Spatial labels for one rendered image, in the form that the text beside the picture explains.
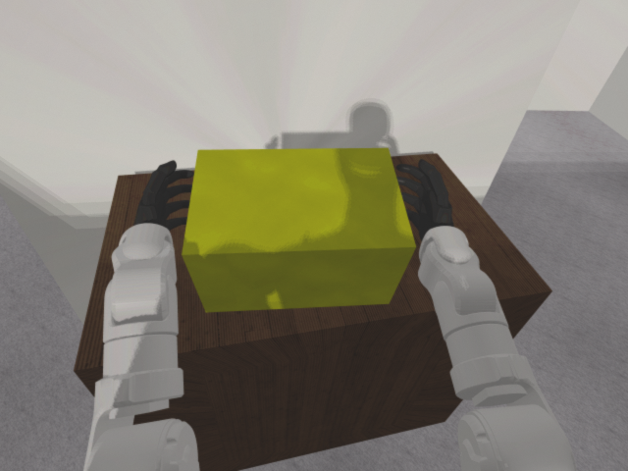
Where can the right robot hand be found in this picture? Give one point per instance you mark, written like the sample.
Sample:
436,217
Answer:
433,207

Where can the robot left forearm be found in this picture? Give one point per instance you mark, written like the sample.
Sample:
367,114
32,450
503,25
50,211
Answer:
140,358

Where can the robot right forearm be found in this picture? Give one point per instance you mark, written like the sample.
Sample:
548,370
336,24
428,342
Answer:
486,366

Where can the left robot hand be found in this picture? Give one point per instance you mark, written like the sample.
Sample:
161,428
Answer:
153,207

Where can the carton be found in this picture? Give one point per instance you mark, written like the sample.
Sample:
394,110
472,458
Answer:
295,228

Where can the robot right upper arm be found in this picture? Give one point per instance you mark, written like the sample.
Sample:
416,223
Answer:
512,438

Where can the robot left upper arm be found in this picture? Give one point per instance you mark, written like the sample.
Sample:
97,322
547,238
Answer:
165,445

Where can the pedestal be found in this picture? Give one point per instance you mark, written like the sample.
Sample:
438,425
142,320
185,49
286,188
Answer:
261,386

